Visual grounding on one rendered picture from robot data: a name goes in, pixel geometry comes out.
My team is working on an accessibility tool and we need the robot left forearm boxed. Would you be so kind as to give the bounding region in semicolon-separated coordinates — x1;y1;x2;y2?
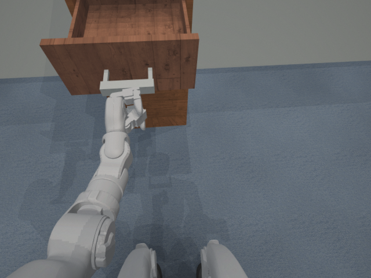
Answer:
47;131;133;254

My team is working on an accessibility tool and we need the cabinet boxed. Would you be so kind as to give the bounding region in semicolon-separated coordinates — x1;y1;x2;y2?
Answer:
65;0;193;129

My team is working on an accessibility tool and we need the robot left thigh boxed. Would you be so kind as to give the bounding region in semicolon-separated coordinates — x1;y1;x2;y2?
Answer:
117;248;157;278

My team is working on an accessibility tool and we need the drawer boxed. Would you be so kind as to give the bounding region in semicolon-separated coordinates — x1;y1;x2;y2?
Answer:
39;0;199;96

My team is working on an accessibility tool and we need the robot thigh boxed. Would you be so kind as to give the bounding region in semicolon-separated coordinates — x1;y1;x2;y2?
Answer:
201;244;248;278
117;248;157;278

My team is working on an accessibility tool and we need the handle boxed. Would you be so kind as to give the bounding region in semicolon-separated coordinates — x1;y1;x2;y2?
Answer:
100;67;155;96

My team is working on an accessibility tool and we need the left robot upper arm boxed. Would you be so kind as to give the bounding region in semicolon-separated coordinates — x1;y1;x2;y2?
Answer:
6;213;115;278

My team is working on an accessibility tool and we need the robot left hand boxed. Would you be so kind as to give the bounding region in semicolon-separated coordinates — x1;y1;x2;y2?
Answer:
105;87;147;135

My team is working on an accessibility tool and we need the robot right thigh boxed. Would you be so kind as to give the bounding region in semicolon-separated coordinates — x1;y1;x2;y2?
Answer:
201;244;248;278

